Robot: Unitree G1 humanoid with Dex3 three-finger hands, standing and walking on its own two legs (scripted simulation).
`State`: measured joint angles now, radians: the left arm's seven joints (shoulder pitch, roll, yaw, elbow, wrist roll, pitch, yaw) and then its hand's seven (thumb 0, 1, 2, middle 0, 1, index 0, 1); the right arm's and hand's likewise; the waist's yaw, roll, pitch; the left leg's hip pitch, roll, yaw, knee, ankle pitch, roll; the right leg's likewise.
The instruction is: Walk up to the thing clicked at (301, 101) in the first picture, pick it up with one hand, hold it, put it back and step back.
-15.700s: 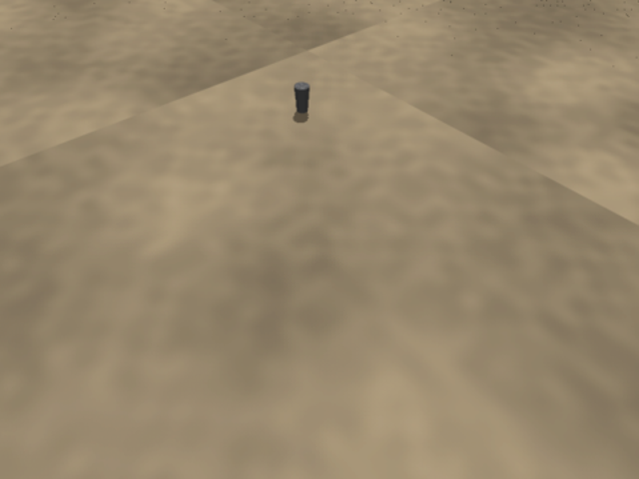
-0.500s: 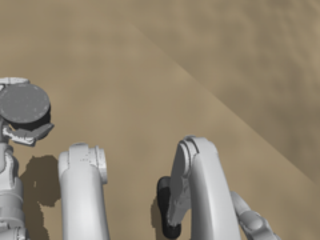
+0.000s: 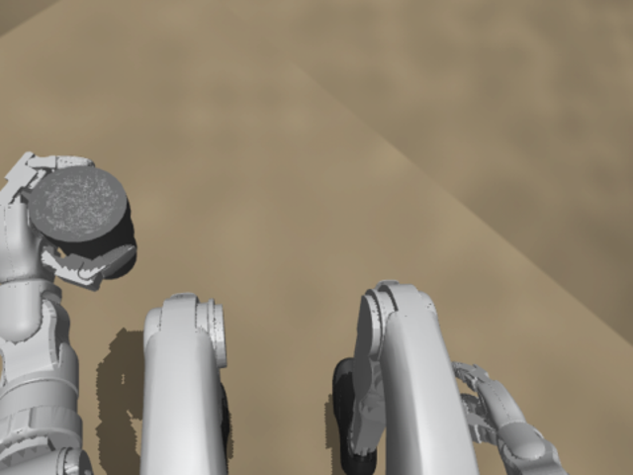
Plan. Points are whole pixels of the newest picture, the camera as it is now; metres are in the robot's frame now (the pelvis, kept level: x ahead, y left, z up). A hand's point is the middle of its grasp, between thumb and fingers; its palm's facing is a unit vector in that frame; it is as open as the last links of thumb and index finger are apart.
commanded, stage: settle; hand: left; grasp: from the side
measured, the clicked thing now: (97, 233) +0.40 +0.25 -0.07
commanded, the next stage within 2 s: lift in 0.58 s
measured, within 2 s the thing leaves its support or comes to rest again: neither
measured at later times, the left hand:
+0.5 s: hand (76, 218) +0.40 +0.25 -0.02, palm faces +0.19 -0.98 -0.05, open 11.5 cm
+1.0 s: hand (69, 213) +0.39 +0.24 +0.02, palm faces +0.16 -0.99 -0.04, open 11.5 cm
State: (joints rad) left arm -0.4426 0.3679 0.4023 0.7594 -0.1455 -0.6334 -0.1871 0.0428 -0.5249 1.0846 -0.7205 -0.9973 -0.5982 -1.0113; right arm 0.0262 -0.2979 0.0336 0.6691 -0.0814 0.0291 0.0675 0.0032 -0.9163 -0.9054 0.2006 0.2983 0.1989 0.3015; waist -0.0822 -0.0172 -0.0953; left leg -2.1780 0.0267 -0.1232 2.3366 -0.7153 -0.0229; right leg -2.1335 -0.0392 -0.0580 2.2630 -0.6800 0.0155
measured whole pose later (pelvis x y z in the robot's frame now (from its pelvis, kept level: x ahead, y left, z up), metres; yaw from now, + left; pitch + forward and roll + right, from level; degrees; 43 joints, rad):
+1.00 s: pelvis +0.00 +0.00 +0.05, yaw +2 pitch +33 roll -4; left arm -0.41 0.32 0.38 0.71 -0.18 -0.58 -0.23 0.04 -0.56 1.12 -0.72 -1.01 -0.60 -1.03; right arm 0.09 -0.28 0.01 0.67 -0.04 -0.02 0.04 0.01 -0.93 -0.90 0.20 0.30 0.20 0.30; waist -0.07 0.00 -0.15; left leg -2.06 0.03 -0.08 2.18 -0.70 -0.02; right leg -2.03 -0.04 -0.03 2.13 -0.67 0.01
